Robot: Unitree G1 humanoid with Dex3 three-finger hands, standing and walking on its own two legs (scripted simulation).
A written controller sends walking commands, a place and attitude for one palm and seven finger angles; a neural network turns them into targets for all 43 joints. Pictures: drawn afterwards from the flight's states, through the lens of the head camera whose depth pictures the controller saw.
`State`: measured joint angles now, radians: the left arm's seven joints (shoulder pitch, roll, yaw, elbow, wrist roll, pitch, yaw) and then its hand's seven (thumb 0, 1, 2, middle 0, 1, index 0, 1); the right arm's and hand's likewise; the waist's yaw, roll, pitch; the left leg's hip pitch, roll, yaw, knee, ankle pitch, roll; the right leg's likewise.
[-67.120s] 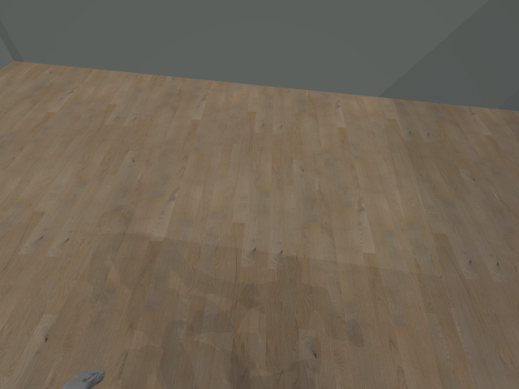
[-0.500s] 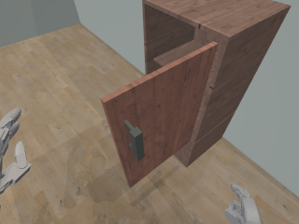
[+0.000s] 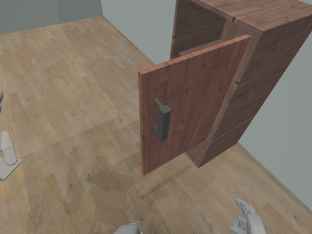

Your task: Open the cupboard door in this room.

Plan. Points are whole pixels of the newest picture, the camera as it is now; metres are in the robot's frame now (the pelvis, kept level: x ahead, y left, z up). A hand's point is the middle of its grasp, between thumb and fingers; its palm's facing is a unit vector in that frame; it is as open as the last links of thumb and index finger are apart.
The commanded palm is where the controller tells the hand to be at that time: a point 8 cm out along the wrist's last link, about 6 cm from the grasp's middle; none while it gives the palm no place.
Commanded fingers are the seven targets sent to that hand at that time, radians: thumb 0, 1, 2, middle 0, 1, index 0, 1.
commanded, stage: step back with the hand held close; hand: left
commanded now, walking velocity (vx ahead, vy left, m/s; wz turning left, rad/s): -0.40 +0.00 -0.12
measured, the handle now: (159, 120) +0.43 +0.03 +0.03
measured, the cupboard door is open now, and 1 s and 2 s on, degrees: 90 90 90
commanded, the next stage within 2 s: stop stepping back and stand still in 0.24 s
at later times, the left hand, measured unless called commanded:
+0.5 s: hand (18, 203) +0.13 +0.22 +0.18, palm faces +0.28 -0.80 -0.52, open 7.4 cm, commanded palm +0.06 +0.27 +0.19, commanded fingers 0.00 0.90 0.90 -0.20 -0.30 -0.20 -0.30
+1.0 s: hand out of the picture +0.05 +0.19 +0.19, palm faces +0.29 -0.81 -0.51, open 7.4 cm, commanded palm +0.01 +0.24 +0.19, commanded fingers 0.00 0.90 0.90 -0.20 -0.30 -0.20 -0.30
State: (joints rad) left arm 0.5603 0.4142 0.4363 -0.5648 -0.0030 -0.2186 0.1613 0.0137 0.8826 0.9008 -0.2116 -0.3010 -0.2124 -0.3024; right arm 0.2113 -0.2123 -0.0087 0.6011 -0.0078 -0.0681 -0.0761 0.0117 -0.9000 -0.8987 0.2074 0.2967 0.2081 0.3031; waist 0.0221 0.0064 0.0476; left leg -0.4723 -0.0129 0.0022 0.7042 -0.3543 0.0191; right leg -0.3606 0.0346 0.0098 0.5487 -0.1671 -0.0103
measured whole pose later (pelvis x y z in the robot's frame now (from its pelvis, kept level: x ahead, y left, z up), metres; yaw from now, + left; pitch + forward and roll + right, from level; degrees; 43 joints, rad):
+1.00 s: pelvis -0.16 -0.04 +0.01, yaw -7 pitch -1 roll +2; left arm 0.63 0.42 0.41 -0.51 -0.02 -0.24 0.14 0.01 0.88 0.90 -0.21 -0.30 -0.21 -0.30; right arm 0.27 -0.20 -0.01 0.66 0.00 -0.10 -0.06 0.01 -0.90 -0.90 0.20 0.30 0.21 0.30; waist -0.01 -0.01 -0.03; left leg -0.42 -0.01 0.02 0.86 -0.33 -0.01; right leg -0.20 0.03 -0.02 0.51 -0.30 -0.07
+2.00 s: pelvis -0.20 +0.01 +0.01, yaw -4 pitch +1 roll -1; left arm 0.37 0.40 0.24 -0.06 0.01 -0.12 0.06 0.00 0.89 0.90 -0.20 -0.30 -0.20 -0.30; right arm 0.17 -0.27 -0.01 0.76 0.00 -0.12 -0.01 0.01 -0.90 -0.90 0.21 0.30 0.21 0.30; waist 0.01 0.07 0.00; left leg -0.32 -0.01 0.01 0.49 -0.19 0.03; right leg -0.27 -0.01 -0.06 0.46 -0.21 -0.01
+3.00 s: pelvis -0.18 -0.02 +0.02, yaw -4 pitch -1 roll +0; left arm 0.19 0.16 0.01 1.13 0.01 0.00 0.02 0.00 0.92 0.90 -0.20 -0.30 -0.20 -0.30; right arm 0.23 -0.16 0.00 1.15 -0.02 0.01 -0.03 0.00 -0.91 -0.90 0.20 0.30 0.20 0.30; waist -0.01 0.01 0.05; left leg -0.19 0.01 -0.01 0.39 -0.18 -0.01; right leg -0.16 0.01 -0.07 0.40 -0.22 -0.04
